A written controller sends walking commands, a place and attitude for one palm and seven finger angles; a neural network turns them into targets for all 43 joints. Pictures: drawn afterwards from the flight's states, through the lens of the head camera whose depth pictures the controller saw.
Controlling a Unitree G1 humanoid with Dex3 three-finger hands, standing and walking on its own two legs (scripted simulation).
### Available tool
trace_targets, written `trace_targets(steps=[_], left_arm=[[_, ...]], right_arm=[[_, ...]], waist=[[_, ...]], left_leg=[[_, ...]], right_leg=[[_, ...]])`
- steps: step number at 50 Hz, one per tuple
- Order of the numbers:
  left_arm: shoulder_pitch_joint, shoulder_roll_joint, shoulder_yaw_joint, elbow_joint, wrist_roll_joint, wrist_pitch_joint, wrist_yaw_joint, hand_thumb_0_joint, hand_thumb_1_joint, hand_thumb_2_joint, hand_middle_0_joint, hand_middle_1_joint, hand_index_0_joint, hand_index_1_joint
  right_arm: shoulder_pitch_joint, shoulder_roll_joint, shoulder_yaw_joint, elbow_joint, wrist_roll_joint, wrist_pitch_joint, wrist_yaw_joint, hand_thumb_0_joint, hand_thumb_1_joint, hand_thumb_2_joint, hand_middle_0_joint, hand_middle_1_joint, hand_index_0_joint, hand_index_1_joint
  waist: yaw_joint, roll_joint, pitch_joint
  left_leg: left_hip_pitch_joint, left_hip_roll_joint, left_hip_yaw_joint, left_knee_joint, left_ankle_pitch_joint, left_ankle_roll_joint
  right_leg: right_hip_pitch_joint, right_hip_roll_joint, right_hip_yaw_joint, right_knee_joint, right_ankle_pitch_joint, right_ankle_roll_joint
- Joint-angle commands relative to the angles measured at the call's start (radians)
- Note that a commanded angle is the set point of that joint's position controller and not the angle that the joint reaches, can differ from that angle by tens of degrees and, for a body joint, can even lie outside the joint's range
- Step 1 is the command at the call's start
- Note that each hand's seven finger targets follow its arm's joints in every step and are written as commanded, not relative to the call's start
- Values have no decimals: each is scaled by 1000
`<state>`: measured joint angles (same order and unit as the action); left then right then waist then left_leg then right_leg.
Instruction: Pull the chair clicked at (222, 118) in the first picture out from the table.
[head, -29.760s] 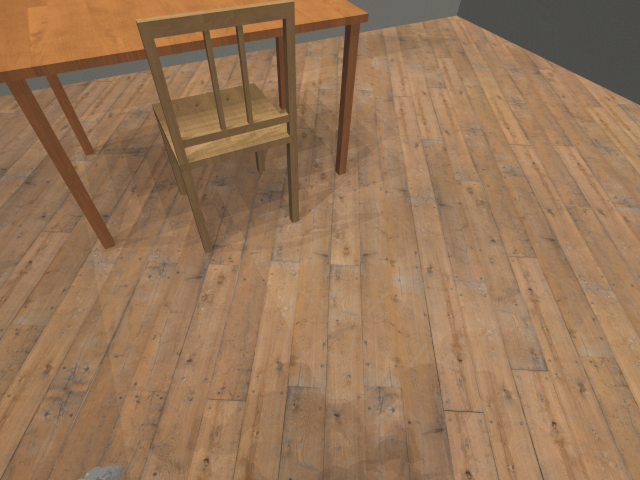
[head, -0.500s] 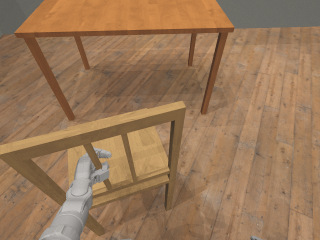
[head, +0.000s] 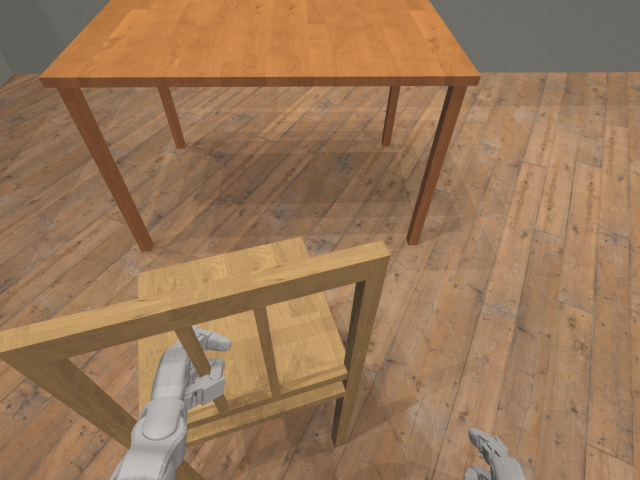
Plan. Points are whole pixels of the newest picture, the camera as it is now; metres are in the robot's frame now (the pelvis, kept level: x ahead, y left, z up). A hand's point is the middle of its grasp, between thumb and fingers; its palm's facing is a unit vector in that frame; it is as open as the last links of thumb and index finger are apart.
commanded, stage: stop walking, hand still on the chair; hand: left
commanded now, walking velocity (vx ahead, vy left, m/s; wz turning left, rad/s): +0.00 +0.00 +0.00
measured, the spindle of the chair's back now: (205, 372) +0.28 +0.19 -0.08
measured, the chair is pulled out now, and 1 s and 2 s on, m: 0.62 0.62 0.62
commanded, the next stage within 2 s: open the thumb and straighten the fingers in 0.10 s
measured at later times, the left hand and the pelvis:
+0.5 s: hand (214, 372) +0.27 +0.17 -0.06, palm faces +0.10 -0.98 -0.18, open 9.4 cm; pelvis +0.02 -0.01 -0.02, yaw +2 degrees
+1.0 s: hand (208, 371) +0.27 +0.18 -0.07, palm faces +0.12 -0.98 -0.18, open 17.2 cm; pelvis +0.04 -0.01 -0.04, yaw +3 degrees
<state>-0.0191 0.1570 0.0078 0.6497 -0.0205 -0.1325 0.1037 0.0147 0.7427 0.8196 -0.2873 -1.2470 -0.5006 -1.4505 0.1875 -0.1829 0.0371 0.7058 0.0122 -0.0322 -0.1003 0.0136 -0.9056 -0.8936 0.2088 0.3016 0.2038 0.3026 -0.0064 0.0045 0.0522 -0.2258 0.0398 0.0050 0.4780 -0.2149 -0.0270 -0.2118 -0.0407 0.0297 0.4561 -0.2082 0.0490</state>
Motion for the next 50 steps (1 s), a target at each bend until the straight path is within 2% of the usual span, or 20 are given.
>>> trace_targets(steps=[1,7,9,10,11,12,13,15,17,19,21,22,24,27,31,35,40,44,47,50], left_arm=[[-191,141,38,-236,14,-51,10,0,900,900,-500,-1450,-500,-1450],[-158,154,39,-258,6,-40,10,0,900,900,-500,-1450,-500,-1450],[-139,144,44,-240,7,-35,13,0,900,900,-500,-1450,-500,-1450],[-122,171,69,-287,7,-38,16,0,900,900,-500,-1450,-500,-1450],[-74,61,-2,-235,-55,-6,-11,0,779,842,-500,-1450,-500,-1450],[-49,92,20,-237,-63,-2,-26,0,658,783,-500,-1450,-500,-1450],[-90,159,74,-333,-65,-20,-31,0,538,725,-500,-1450,-500,-1450],[-114,167,66,-438,-46,-37,-44,0,296,608,-500,-1450,-500,-1450],[-61,153,52,-446,-50,-19,-51,0,54,492,-500,-1450,-500,-1450],[16,153,76,-424,-56,15,-57,0,-188,375,-500,-1450,-500,-1450],[-11,143,69,-467,-58,47,-63,0,-429,258,-475,-1378,-475,-1378],[-12,207,120,-503,-63,59,-59,0,-550,200,-450,-1305,-450,-1305],[-22,165,89,-558,-59,80,-56,0,-550,200,-400,-1160,-400,-1160],[28,149,85,-563,-68,113,-57,0,-550,200,-325,-942,-325,-942],[40,161,102,-582,-67,153,-70,0,-550,200,-225,-652,-225,-652],[56,168,103,-659,-58,163,-76,0,-550,200,-125,-363,-125,-363],[112,168,110,-668,-64,185,-86,0,-550,200,0,0,0,0],[156,179,119,-696,-68,195,-92,0,-550,200,0,0,0,0],[152,184,106,-737,-61,199,-90,0,-550,200,0,0,0,0],[166,184,112,-745,-63,205,-83,0,-550,200,0,0,0,0]], right_arm=[[-59,-150,-58,-134,-1,-36,-20,0,-900,-900,200,300,200,300],[-64,-151,-62,-138,5,-26,-24,0,-900,-900,200,300,200,300],[-68,-150,-61,-145,2,-23,-24,0,-900,-900,200,300,200,300],[-72,-151,-64,-153,1,-22,-23,0,-900,-900,200,300,200,300],[-55,-185,-71,-160,52,-33,9,0,-900,-900,200,300,200,300],[-63,-196,-75,-163,56,-36,20,0,-900,-900,200,300,200,300],[-75,-191,-80,-177,56,-47,29,0,-900,-900,200,300,200,300],[-77,-178,-82,-199,43,-74,33,0,-900,-900,200,300,200,300],[-61,-179,-83,-203,41,-96,38,0,-900,-900,200,300,200,300],[-64,-189,-84,-217,38,-108,38,0,-900,-900,200,300,200,300],[-61,-192,-85,-230,36,-118,36,0,-900,-900,200,300,200,300],[-53,-199,-87,-230,36,-122,31,0,-900,-900,200,300,200,300],[-56,-190,-83,-245,32,-135,22,0,-900,-900,200,300,200,300],[-37,-198,-82,-245,28,-151,13,0,-900,-900,200,300,200,300],[-21,-205,-82,-254,26,-157,6,0,-900,-900,200,300,200,300],[-8,-196,-79,-267,22,-166,1,0,-900,-900,200,300,200,300],[7,-196,-77,-278,19,-164,0,0,-900,-900,200,300,200,300],[11,-197,-79,-285,19,-168,-4,0,-900,-900,200,300,200,300],[11,-196,-79,-287,20,-170,-5,0,-900,-900,200,300,200,300],[17,-197,-79,-288,18,-169,-6,0,-900,-900,200,300,200,300]], waist=[[-3,39,-218],[-7,49,-196],[-5,22,-193],[-2,26,-197],[-72,-119,-192],[-48,-131,-168],[-39,-49,-193],[-38,74,-245],[-41,48,-232],[-24,22,-236],[-28,18,-267],[-18,19,-284],[-26,44,-315],[-29,-26,-311],[-34,-51,-317],[-29,6,-359],[-34,-18,-354],[-32,-17,-361],[-36,29,-352],[-37,5,-353]], left_leg=[[101,68,-58,-75,175,38],[99,60,-45,-75,150,36],[98,58,-46,-69,165,34],[99,58,-45,-67,160,33],[-20,23,-9,-40,60,30],[-75,20,-10,-25,8,32],[-84,5,6,-2,-35,37],[-91,-10,13,35,-37,37],[-120,-9,3,67,-31,37],[-157,-13,10,100,-22,39],[-171,-16,10,130,-5,39],[-170,-15,5,136,2,40],[-157,-18,9,153,24,41],[-182,-16,-1,182,52,41],[-207,-20,-3,211,50,40],[-187,-24,1,240,108,43],[-214,-25,-1,268,129,43],[-218,-26,-4,281,136,45],[-216,-24,-7,288,155,43],[-223,-25,-14,290,149,42]], right_leg=[[42,-42,19,-63,152,-62],[37,-46,24,-84,155,-63],[38,-46,25,-81,172,-65],[40,-48,27,-83,168,-66],[-17,-21,-83,-15,91,-45],[-30,-18,-84,2,47,-49],[-60,-13,-71,10,12,-50],[-98,-5,-72,51,-7,-57],[-125,1,-80,75,-2,-58],[-154,5,-83,107,12,-52],[-174,5,-85,136,29,-48],[-159,3,-82,143,34,-51],[-178,6,-87,161,46,-47],[-193,10,-97,186,77,-45],[-225,11,-101,213,72,-37],[-220,9,-97,235,124,-41],[-231,9,-103,257,160,-37],[-231,9,-104,262,167,-38],[-244,8,-106,269,169,-43],[-254,11,-112,276,157,-41]])
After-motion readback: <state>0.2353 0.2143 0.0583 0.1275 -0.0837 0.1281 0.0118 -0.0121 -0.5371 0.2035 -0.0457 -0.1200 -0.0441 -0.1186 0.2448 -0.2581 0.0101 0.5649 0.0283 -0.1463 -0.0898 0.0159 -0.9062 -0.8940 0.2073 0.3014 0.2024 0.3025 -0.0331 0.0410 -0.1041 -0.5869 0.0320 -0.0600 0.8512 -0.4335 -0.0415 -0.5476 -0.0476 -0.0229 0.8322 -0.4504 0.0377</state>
